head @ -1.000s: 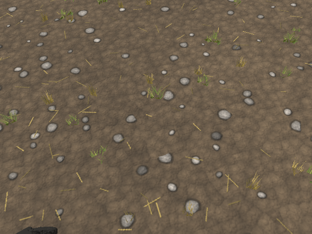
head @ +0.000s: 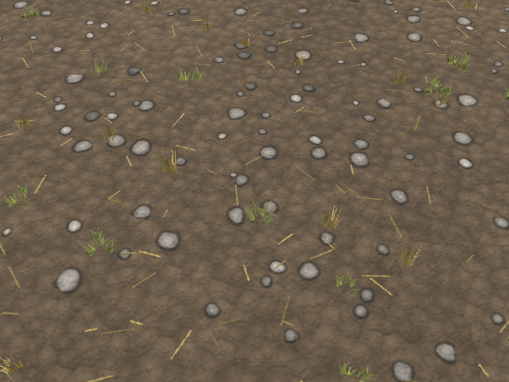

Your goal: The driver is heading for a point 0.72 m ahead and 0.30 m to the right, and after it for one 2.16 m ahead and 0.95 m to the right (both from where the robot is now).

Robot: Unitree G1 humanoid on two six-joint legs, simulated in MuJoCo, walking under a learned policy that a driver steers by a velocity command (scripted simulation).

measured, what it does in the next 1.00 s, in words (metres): walks ahead, turning right: left foot, then right foot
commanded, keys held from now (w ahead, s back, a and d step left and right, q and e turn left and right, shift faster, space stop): w+e+shift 0.76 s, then e+shift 0.24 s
